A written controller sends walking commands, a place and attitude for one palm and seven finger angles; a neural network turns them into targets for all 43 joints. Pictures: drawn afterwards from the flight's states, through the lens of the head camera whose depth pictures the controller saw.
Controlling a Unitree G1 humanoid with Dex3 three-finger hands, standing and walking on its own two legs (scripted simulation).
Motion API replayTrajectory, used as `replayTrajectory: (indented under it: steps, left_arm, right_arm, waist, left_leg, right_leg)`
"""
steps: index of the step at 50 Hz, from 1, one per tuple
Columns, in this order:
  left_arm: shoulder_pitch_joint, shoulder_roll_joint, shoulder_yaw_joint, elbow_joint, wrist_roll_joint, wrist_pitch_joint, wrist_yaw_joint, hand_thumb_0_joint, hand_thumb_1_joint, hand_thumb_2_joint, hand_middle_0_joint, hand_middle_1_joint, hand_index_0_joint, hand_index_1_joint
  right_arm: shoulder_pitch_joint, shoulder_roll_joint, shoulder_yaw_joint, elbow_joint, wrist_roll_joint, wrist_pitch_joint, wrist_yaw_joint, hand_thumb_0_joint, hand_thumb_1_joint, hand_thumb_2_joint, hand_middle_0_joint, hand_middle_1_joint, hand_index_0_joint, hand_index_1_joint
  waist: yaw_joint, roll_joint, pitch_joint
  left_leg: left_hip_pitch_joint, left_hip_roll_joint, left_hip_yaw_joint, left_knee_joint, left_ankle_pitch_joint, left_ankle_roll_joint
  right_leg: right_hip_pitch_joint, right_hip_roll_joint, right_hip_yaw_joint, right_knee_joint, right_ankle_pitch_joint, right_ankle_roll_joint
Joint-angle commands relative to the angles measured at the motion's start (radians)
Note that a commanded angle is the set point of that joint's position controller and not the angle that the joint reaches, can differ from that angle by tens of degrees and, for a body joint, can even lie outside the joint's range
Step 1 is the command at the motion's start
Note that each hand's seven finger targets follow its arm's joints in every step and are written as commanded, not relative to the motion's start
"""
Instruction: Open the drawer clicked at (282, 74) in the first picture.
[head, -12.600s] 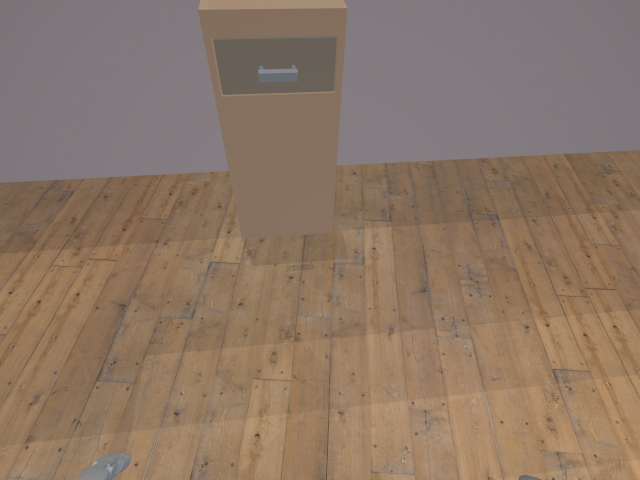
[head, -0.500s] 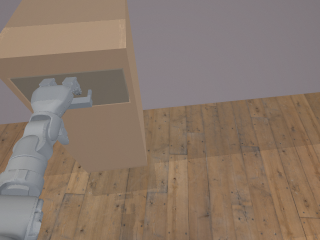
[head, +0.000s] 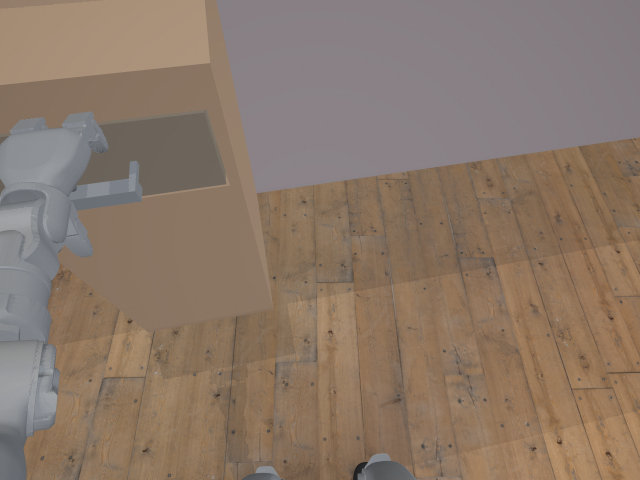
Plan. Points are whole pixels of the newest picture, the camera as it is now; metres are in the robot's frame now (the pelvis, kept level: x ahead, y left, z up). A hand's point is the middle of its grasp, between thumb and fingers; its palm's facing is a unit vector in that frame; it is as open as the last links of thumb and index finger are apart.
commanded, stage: move the hooked fingers above the handle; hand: left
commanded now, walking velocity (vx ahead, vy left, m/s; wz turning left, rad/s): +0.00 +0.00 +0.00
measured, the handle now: (100, 183) +0.52 +0.32 -0.01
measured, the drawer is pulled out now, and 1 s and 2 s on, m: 0.00 0.00 0.00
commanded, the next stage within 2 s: lower the fingers behind the handle in 1.36 s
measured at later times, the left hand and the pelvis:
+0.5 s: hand (59, 198) +0.45 +0.32 +0.05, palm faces -0.09 +0.01 -1.00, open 13.8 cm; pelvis +0.00 +0.00 +0.00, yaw +0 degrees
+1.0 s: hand (63, 194) +0.46 +0.32 +0.05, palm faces -0.09 +0.00 -1.00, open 13.7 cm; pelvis +0.00 +0.00 +0.00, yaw -1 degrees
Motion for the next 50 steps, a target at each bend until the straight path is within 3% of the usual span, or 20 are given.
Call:
replayTrajectory:
  steps: [1, 4, 6, 10, 12, 15, 17, 19, 22, 25, 31, 35, 37, 38, 40, 41, 44, 48, 49, 50]
  left_arm:
    - [-0.342, 0.350, 0.098, -0.155, -0.023, 0.017, 0.036, 0.000, -0.500, 0.300, -0.300, -1.200, -0.300, -1.200]
    - [-0.335, 0.339, 0.084, -0.170, -0.027, 0.015, 0.017, 0.000, -0.500, 0.300, -0.300, -1.200, -0.300, -1.200]
    - [-0.354, 0.369, 0.104, -0.207, -0.024, -0.002, 0.010, 0.000, -0.500, 0.300, -0.300, -1.200, -0.300, -1.200]
    - [-0.339, 0.365, 0.122, -0.273, -0.029, -0.036, 0.016, 0.000, -0.500, 0.300, -0.300, -1.200, -0.300, -1.200]
    - [-0.294, 0.343, 0.117, -0.248, -0.038, -0.033, 0.024, 0.000, -0.500, 0.300, -0.300, -1.200, -0.300, -1.200]
    - [-0.332, 0.330, 0.094, -0.207, -0.030, -0.014, 0.034, 0.000, -0.500, 0.300, -0.300, -1.200, -0.300, -1.200]
    - [-0.340, 0.323, 0.069, -0.174, -0.025, 0.004, 0.036, 0.000, -0.500, 0.300, -0.300, -1.200, -0.300, -1.200]
    - [-0.362, 0.348, 0.075, -0.162, -0.018, 0.012, 0.033, 0.000, -0.500, 0.300, -0.300, -1.200, -0.300, -1.200]
    - [-0.403, 0.296, 0.025, -0.189, -0.018, -0.001, 0.019, 0.000, -0.500, 0.300, -0.300, -1.200, -0.300, -1.200]
    - [-0.453, 0.286, 0.013, -0.210, -0.017, -0.023, 0.008, 0.000, -0.500, 0.300, -0.300, -1.200, -0.300, -1.200]
    - [-0.468, 0.335, 0.051, -0.167, -0.023, -0.019, 0.027, 0.000, -0.500, 0.300, -0.300, -1.200, -0.300, -1.200]
    - [-0.427, 0.422, 0.120, -0.151, -0.011, 0.010, 0.040, 0.000, -0.500, 0.300, -0.300, -1.200, -0.300, -1.200]
    - [-0.372, 0.407, 0.114, -0.142, -0.012, 0.024, 0.036, 0.000, -0.500, 0.300, -0.300, -1.200, -0.300, -1.200]
    - [-0.358, 0.363, 0.084, -0.140, -0.014, 0.030, 0.029, 0.000, -0.500, 0.300, -0.300, -1.200, -0.300, -1.200]
    - [-0.341, 0.357, 0.090, -0.161, -0.025, 0.025, 0.014, 0.000, -0.500, 0.300, -0.300, -1.200, -0.300, -1.200]
    - [-0.325, 0.396, 0.120, -0.162, -0.028, 0.024, 0.012, 0.000, -0.500, 0.300, -0.300, -1.200, -0.300, -1.200]
    - [-0.310, 0.387, 0.119, -0.186, -0.036, 0.010, 0.002, 0.000, -0.500, 0.300, -0.300, -1.200, -0.300, -1.200]
    - [-0.328, 0.356, 0.103, -0.232, -0.028, -0.030, 0.005, 0.000, -0.500, 0.300, -0.300, -1.200, -0.300, -1.200]
    - [-0.354, 0.312, 0.063, -0.240, -0.027, -0.036, 0.009, 0.000, -0.500, 0.300, -0.300, -1.200, -0.300, -1.200]
    - [-0.367, 0.312, 0.071, -0.245, -0.029, -0.042, 0.014, 0.000, -0.500, 0.300, -0.300, -1.200, -0.300, -1.200]
  right_arm:
    - [0.129, -0.165, -0.055, -0.059, 0.000, 0.000, -0.009, 0.000, -0.900, -0.900, 0.200, 0.300, 0.200, 0.300]
    - [0.128, -0.163, -0.055, -0.063, 0.006, 0.006, -0.011, 0.000, -0.900, -0.900, 0.200, 0.300, 0.200, 0.300]
    - [0.126, -0.165, -0.055, -0.062, 0.006, 0.010, -0.016, 0.000, -0.900, -0.900, 0.200, 0.300, 0.200, 0.300]
    - [0.115, -0.159, -0.059, -0.063, 0.001, 0.013, -0.017, 0.000, -0.900, -0.900, 0.200, 0.300, 0.200, 0.300]
    - [0.109, -0.155, -0.059, -0.062, 0.003, 0.015, -0.013, 0.000, -0.900, -0.900, 0.200, 0.300, 0.200, 0.300]
    - [0.100, -0.159, -0.055, -0.061, 0.009, 0.016, -0.015, 0.000, -0.900, -0.900, 0.200, 0.300, 0.200, 0.300]
    - [0.101, -0.160, -0.052, -0.062, 0.013, 0.013, -0.015, 0.000, -0.900, -0.900, 0.200, 0.300, 0.200, 0.300]
    - [0.101, -0.163, -0.050, -0.064, 0.016, 0.010, -0.019, 0.000, -0.900, -0.900, 0.200, 0.300, 0.200, 0.300]
    - [0.110, -0.154, -0.052, -0.070, 0.017, 0.002, -0.025, 0.000, -0.900, -0.900, 0.200, 0.300, 0.200, 0.300]
    - [0.117, -0.153, -0.054, -0.066, 0.014, -0.002, -0.034, 0.000, -0.900, -0.900, 0.200, 0.300, 0.200, 0.300]
    - [0.122, -0.157, -0.043, -0.060, 0.010, -0.004, -0.032, 0.000, -0.900, -0.900, 0.200, 0.300, 0.200, 0.300]
    - [0.113, -0.166, -0.034, -0.062, 0.000, 0.004, -0.022, 0.000, -0.900, -0.900, 0.200, 0.300, 0.200, 0.300]
    - [0.115, -0.160, -0.036, -0.067, 0.001, 0.009, -0.016, 0.000, -0.900, -0.900, 0.200, 0.300, 0.200, 0.300]
    - [0.117, -0.159, -0.040, -0.070, 0.002, 0.009, -0.014, 0.000, -0.900, -0.900, 0.200, 0.300, 0.200, 0.300]
    - [0.121, -0.162, -0.045, -0.072, 0.003, 0.012, -0.012, 0.000, -0.900, -0.900, 0.200, 0.300, 0.200, 0.300]
    - [0.122, -0.168, -0.045, -0.068, 0.005, 0.017, -0.011, 0.000, -0.900, -0.900, 0.200, 0.300, 0.200, 0.300]
    - [0.116, -0.167, -0.048, -0.073, 0.011, 0.018, -0.018, 0.000, -0.900, -0.900, 0.200, 0.300, 0.200, 0.300]
    - [0.111, -0.164, -0.055, -0.067, 0.012, 0.015, -0.023, 0.000, -0.900, -0.900, 0.200, 0.300, 0.200, 0.300]
    - [0.112, -0.160, -0.058, -0.066, 0.013, 0.012, -0.024, 0.000, -0.900, -0.900, 0.200, 0.300, 0.200, 0.300]
    - [0.112, -0.159, -0.061, -0.060, 0.012, 0.010, -0.024, 0.000, -0.900, -0.900, 0.200, 0.300, 0.200, 0.300]
  waist:
    - [0.023, 0.047, -0.487]
    - [0.023, 0.037, -0.466]
    - [0.022, 0.057, -0.483]
    - [0.028, 0.083, -0.491]
    - [0.029, 0.079, -0.439]
    - [0.008, 0.032, -0.385]
    - [0.003, 0.046, -0.368]
    - [0.002, 0.029, -0.375]
    - [-0.014, 0.072, -0.410]
    - [-0.033, 0.067, -0.423]
    - [-0.024, 0.082, -0.399]
    - [0.022, 0.102, -0.469]
    - [0.035, 0.096, -0.497]
    - [0.024, 0.095, -0.487]
    - [0.026, 0.071, -0.488]
    - [0.034, 0.046, -0.490]
    - [0.032, 0.004, -0.467]
    - [0.018, 0.048, -0.435]
    - [0.000, 0.064, -0.418]
    - [-0.006, 0.056, -0.407]
  left_leg:
    - [0.230, 0.006, 0.025, -0.057, 0.578, 0.004]
    - [0.216, 0.005, 0.030, -0.067, 0.558, 0.010]
    - [0.230, 0.009, 0.026, -0.067, 0.589, 0.010]
    - [0.271, 0.014, 0.020, -0.061, 0.645, 0.008]
    - [0.256, 0.013, 0.024, -0.065, 0.619, 0.009]
    - [0.210, 0.007, 0.026, -0.078, 0.525, 0.012]
    - [0.201, 0.001, 0.033, -0.084, 0.465, 0.013]
    - [0.189, -0.001, 0.033, -0.087, 0.426, 0.015]
    - [0.243, 0.000, 0.028, -0.079, 0.455, 0.013]
    - [0.275, 0.004, 0.013, -0.067, 0.476, 0.009]
    - [0.230, -0.002, 0.010, -0.060, 0.459, 0.006]
    - [0.201, -0.005, 0.020, -0.048, 0.531, 0.002]
    - [0.209, 0.001, 0.027, -0.042, 0.590, 0.001]
    - [0.223, 0.007, 0.027, -0.043, 0.614, 0.000]
    - [0.227, 0.011, 0.031, -0.045, 0.637, 0.003]
    - [0.208, 0.011, 0.034, -0.051, 0.606, 0.007]
    - [0.182, 0.006, 0.036, -0.070, 0.535, 0.016]
    - [0.233, 0.013, 0.023, -0.074, 0.541, 0.011]
    - [0.251, 0.013, 0.021, -0.073, 0.526, 0.010]
    - [0.254, 0.014, 0.020, -0.069, 0.526, 0.011]
  right_leg:
    - [0.307, 0.025, -0.046, -0.023, 0.376, -0.050]
    - [0.326, 0.025, -0.042, -0.035, 0.385, -0.049]
    - [0.329, 0.023, -0.038, -0.031, 0.401, -0.049]
    - [0.317, 0.026, -0.039, -0.033, 0.401, -0.052]
    - [0.300, 0.027, -0.043, -0.038, 0.381, -0.050]
    - [0.286, 0.027, -0.049, -0.047, 0.345, -0.051]
    - [0.275, 0.026, -0.048, -0.054, 0.315, -0.051]
    - [0.282, 0.024, -0.046, -0.056, 0.295, -0.050]
    - [0.265, 0.024, -0.045, -0.059, 0.302, -0.050]
    - [0.232, 0.026, -0.048, -0.057, 0.289, -0.051]
    - [0.215, 0.026, -0.052, -0.040, 0.277, -0.053]
    - [0.279, 0.025, -0.051, -0.008, 0.348, -0.056]
    - [0.305, 0.024, -0.048, -0.003, 0.393, -0.052]
    - [0.294, 0.025, -0.051, -0.009, 0.397, -0.049]
    - [0.317, 0.026, -0.045, -0.020, 0.420, -0.049]
    - [0.336, 0.024, -0.040, -0.021, 0.417, -0.045]
    - [0.358, 0.023, -0.037, -0.032, 0.403, -0.044]
    - [0.294, 0.026, -0.045, -0.040, 0.347, -0.048]
    - [0.263, 0.028, -0.046, -0.048, 0.323, -0.048]
    - [0.255, 0.028, -0.048, -0.053, 0.318, -0.050]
